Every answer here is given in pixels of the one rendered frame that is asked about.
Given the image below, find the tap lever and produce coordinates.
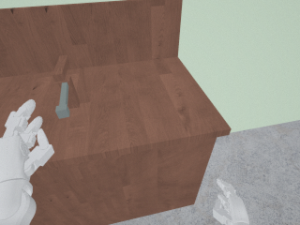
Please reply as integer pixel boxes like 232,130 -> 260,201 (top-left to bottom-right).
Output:
55,82 -> 70,119

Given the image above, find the left robot forearm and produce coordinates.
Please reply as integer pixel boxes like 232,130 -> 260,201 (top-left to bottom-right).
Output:
0,178 -> 37,225

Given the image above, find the left robot hand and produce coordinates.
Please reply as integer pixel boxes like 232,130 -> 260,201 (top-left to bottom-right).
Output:
0,99 -> 54,183

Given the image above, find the counter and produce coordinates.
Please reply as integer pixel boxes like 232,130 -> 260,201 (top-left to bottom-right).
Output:
0,0 -> 232,225

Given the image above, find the right robot hand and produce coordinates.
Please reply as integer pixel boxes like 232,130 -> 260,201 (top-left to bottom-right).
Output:
213,178 -> 249,225

